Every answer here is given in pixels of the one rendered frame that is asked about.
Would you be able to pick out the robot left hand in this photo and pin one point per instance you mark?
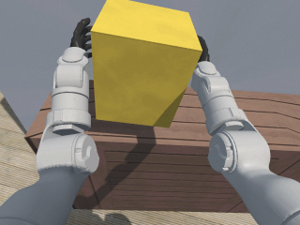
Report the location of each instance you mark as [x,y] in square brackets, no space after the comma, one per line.
[79,36]

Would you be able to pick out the left robot forearm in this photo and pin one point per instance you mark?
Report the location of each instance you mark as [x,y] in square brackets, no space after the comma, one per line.
[70,96]

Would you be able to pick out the pedestal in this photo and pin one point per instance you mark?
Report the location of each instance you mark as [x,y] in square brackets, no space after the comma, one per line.
[148,168]

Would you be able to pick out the right robot forearm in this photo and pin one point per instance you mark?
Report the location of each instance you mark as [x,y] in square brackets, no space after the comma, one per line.
[219,106]

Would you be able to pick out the left robot upper arm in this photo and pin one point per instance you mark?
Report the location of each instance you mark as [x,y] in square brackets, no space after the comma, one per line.
[63,164]

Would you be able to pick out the carton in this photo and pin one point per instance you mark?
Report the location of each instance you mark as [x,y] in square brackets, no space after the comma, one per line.
[143,58]

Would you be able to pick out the robot right hand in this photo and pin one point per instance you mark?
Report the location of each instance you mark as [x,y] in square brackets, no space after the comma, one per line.
[205,55]

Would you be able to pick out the right robot upper arm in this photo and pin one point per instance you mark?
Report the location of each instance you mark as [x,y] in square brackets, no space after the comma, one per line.
[243,157]

